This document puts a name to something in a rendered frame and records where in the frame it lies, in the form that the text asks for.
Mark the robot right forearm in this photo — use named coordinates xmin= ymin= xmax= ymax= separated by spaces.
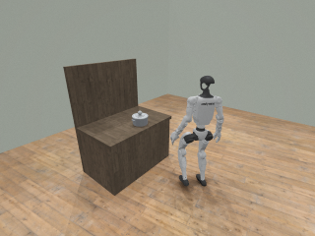
xmin=216 ymin=119 xmax=224 ymax=133

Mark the pot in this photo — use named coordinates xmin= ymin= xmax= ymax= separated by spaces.
xmin=132 ymin=118 xmax=149 ymax=127

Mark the right robot shin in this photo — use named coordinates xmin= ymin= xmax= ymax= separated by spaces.
xmin=198 ymin=153 xmax=207 ymax=181

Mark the right robot hand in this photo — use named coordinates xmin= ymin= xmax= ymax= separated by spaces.
xmin=213 ymin=131 xmax=221 ymax=143

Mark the robot left forearm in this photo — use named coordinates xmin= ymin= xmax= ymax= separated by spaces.
xmin=174 ymin=115 xmax=188 ymax=136

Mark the table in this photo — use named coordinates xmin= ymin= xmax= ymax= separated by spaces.
xmin=63 ymin=58 xmax=172 ymax=196

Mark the lid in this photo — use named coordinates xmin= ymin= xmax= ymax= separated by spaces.
xmin=132 ymin=113 xmax=149 ymax=120

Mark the robot right foot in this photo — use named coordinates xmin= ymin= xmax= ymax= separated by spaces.
xmin=196 ymin=174 xmax=207 ymax=187

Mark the robot left upper arm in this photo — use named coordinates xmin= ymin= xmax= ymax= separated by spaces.
xmin=186 ymin=96 xmax=198 ymax=123

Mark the left robot hand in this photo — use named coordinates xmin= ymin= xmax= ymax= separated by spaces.
xmin=170 ymin=132 xmax=179 ymax=144

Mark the robot right upper arm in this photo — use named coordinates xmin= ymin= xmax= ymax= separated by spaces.
xmin=214 ymin=95 xmax=224 ymax=121

